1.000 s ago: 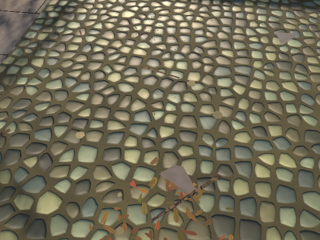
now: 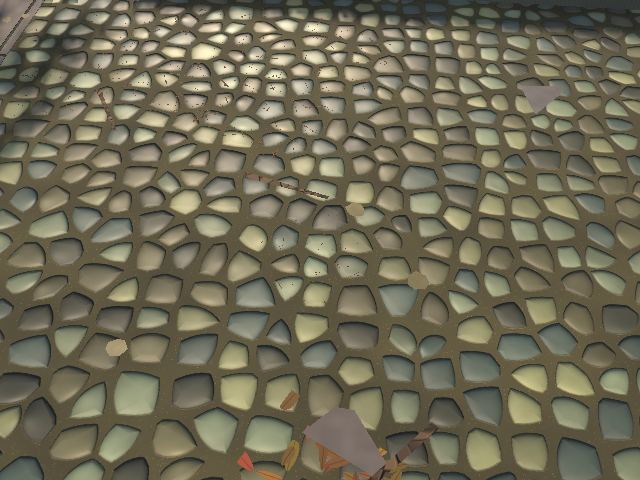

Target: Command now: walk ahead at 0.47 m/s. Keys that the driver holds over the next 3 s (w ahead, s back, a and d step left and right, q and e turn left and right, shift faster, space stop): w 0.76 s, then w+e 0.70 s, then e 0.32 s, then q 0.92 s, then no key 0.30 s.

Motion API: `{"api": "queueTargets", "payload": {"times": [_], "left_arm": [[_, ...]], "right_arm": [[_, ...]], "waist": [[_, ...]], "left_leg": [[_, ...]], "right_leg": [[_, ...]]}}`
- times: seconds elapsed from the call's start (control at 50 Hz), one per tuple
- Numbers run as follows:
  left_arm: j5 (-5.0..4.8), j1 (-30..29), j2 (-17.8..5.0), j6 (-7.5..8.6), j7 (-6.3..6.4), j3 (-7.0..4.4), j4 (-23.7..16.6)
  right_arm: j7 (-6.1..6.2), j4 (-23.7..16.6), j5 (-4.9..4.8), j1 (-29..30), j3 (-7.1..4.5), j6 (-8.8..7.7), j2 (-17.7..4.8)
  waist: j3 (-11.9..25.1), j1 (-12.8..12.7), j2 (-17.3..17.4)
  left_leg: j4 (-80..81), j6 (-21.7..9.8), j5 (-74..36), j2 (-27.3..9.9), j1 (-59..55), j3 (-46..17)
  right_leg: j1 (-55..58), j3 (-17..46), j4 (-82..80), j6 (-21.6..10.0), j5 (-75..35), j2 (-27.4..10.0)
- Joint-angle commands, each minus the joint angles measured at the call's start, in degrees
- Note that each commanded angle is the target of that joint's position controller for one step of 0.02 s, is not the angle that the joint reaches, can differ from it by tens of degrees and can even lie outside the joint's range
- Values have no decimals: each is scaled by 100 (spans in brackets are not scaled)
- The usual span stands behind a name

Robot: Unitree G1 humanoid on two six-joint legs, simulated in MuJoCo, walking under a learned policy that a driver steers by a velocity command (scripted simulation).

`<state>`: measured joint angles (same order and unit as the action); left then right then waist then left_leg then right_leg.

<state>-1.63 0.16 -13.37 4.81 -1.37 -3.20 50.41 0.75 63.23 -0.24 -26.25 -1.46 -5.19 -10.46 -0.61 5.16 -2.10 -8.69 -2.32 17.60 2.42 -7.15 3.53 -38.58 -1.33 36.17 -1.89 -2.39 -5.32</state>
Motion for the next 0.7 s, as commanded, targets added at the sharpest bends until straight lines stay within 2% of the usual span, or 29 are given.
{"api": "queueTargets", "payload": {"times": [0.02, 0.04, 0.06, 0.08, 0.1, 0.12, 0.14, 0.16, 0.18, 0.2, 0.22, 0.24, 0.26, 0.28, 0.3, 0.32, 0.36, 0.4, 0.48, 0.56, 0.6, 0.62, 0.64, 0.66, 0.68, 0.7], "left_arm": [[-26, -951, -240, 129, -123, 21, -601], [-27, -910, -314, 149, -154, 1, -626], [-23, -705, -444, 162, -166, -52, -607], [-17, -295, -625, 161, -153, -137, -521], [-25, 626, -862, 149, -120, -270, -260], [-2, 1703, -1138, 117, -61, -388, 27], [178, 2552, -1677, 85, -19, -509, 215], [180, 2556, -1374, 75, -33, -380, 273], [100, 1978, -1012, 103, -45, -271, 224], [85, 1407, -743, 128, -46, -183, 92], [137, 1008, -585, 173, -80, -127, 56], [192, 816, -413, 217, -111, -73, 61], [216, 795, -349, 226, -135, -49, 117], [205, 891, -383, 232, -131, -55, 186], [192, 999, -463, 237, -103, -65, 251], [199, 1097, -580, 239, -56, -83, 293], [200, 1344, -750, 227, 48, -117, 357], [177, 1556, -785, 189, 119, -120, 397], [96, 1998, -883, 148, 171, -137, 511], [52, 2368, -928, 46, 188, -179, 693], [44, 2331, -1002, -17, 207, -222, 708], [46, 2232, -1053, -47, 212, -240, 683], [47, 2084, -1054, -80, 213, -235, 644], [81, 2050, -888, -102, 212, -171, 593], [213, 2184, -653, -90, 213, -60, 434], [125, 2860, 84, 56, 141, 129, 458]], "right_arm": [[44, -99, -53, -327, -199, 16, -961], [47, -121, -51, -276, -226, 37, -1014], [49, -161, -37, -184, -257, 57, -1100], [52, -195, -18, -109, -293, 89, -1194], [46, -237, 7, 16, -293, 140, -1195], [30, -351, 38, 132, -242, 148, -1110], [-43, -458, 41, -502, -59, 60, -399], [-104, -369, -86, -520, -4, -134, -307], [-127, -582, -245, 105, -151, -248, -814], [-97, -737, -292, 596, -177, -296, -967], [-36, -773, -228, 806, -216, -280, -941], [11, -749, -144, 741, -273, -194, -893], [21, -721, -124, 551, -267, -97, -733], [33, -711, -118, 464, -256, -26, -593], [42, -754, -108, 525, -259, 26, -561], [54, -850, -87, 736, -278, 54, -621], [60, -1059, -23, 1286, -308, 61, -726], [24, -1196, 1, 1709, -305, 31, -707], [-74, -1413, -53, 2554, -229, -20, -591], [-209, -1660, -102, 3092, -190, -60, -658], [-267, -1714, -112, 3016, -219, -99, -790], [-279, -1674, -116, 2778, -265, -118, -902], [-273, -1527, -106, 2230, -359, -132, -1063], [-236, -1207, -88, 1207, -515, -134, -1368], [-177, -1011, -17, 156, -637, -111, -1872], [-242, -897, 10, -8, -652, -97, -2065]], "waist": [[-857, -100, 599], [-758, -200, 640], [-537, -377, 748], [-172, -629, 912], [379, -1113, 980], [1046, -1574, 904], [2105, -1309, -465], [2647, -1265, -1037], [1639, -1185, -809], [930, -1017, -359], [526, -779, 104], [341, -544, 77], [297, -394, -77], [223, -338, -124], [97, -304, -144], [-28, -301, -130], [-194, -408, -48], [-237, -517, -35], [-335, -801, -59], [-475, -929, -80], [-396, -788, -164], [-247, -624, -248], [90, -292, -273], [732, 127, -155], [1662, 351, 721], [2246, -87, 2193]], "left_leg": [[133, -748, -2510, -1645, 299, -556], [-77, -702, -3012, -1703, 109, -511], [-401, -641, -3956, -1738, -34, -474], [-932, -579, -5071, -1732, -141, -428], [-1980, -458, -5811, -1550, 37, -260], [-3422, -283, -5038, -1331, 1134, -182], [-5849, 76, -2016, -353, 3421, -106], [-7046, 57, 1332, 153, 4255, -1025], [-7416, -69, 1147, -255, 4849, -1148], [-7222, -144, 629, -586, 4834, -935], [-6801, -153, 188, -845, 4541, -824], [-6452, -172, -48, -1041, 4139, -839], [-6262, -173, -139, -1117, 3844, -852], [-6072, -152, -146, -1157, 3751, -811], [-5867, -103, -210, -1193, 3809, -759], [-5615, -38, -423, -1227, 4002, -733], [-4920, 100, -1040, -1276, 4517, -711], [-4131, 160, -1726, -1219, 4684, -653], [-2826, 189, -2465, -909, 4382, -364], [-2262, 68, -2040, -808, 4575, -399], [-2081, -80, -1585, -728, 4354, -375], [-2024, -164, -1373, -606, 3944, -272], [-1913, -283, -1312, -403, 3145, -88], [-1990, -472, -1399, -378, 1722, -105], [-2060, -868, -1404, -1611, -26, -1607], [-1123, -1741, -218, -2596, -1597, -4365]], "right_leg": [[-143, -98, -476, -163, 17, 156], [30, -126, -576, -252, 187, 224], [439, -199, -607, -347, 368, 365], [1063, -320, -540, -453, 562, 566], [2222, -445, -571, -615, 583, 774], [3996, 64, -385, -871, 540, 329], [6284, 2770, -672, -1754, 1644, -1283], [6552, 4762, -1874, -2046, 2168, -1854], [5790, 3966, -2007, -1669, 2261, -1575], [4738, 2963, -2115, -1432, 1778, -1362], [3772, 2303, -2298, -1281, 1212, -1143], [3138, 1794, -2459, -1153, 874, -897], [2780, 1544, -2615, -1146, 848, -790], [2557, 1382, -2758, -1197, 799, -739], [2384, 1220, -2883, -1243, 730, -708], [2323, 1112, -2996, -1276, 702, -695], [2487, 1009, -3108, -1284, 615, -704], [2690, 808, -3111, -1168, 472, -616], [2973, 454, -3073, -985, 462, -502], [3828, 509, -2701, -940, 365, -843], [4153, 572, -2410, -844, -38, -1012], [4218, 541, -2130, -776, -686, -1015], [4175, 370, -1468, -664, -1676, -853], [3718, 119, -255, -496, -1993, -519], [2465, -199, 1748, -264, -180, -92], [308, 221, 3408, 10, 3453, 943]]}}
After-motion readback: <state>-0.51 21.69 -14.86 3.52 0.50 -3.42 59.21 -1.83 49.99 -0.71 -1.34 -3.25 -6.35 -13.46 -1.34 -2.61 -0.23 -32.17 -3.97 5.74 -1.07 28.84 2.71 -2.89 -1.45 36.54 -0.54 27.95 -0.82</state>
